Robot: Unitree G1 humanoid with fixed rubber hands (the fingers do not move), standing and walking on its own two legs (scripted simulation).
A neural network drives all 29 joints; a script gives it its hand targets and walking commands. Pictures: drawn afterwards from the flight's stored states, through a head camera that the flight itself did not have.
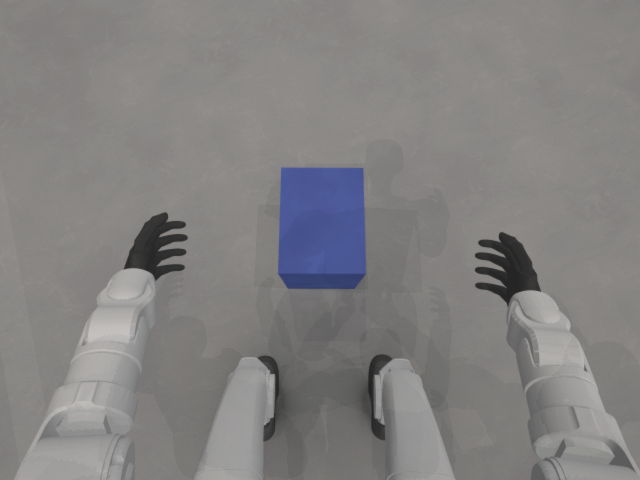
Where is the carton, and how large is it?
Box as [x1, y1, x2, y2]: [278, 168, 365, 288]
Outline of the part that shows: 281,168 278,257 279,275 288,288 354,288 365,274 362,168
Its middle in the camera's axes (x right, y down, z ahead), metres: +0.01 -0.02 +0.97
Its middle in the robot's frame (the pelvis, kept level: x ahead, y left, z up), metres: +0.53 +0.00 -0.55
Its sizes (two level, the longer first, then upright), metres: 0.242 0.186 0.269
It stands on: the floor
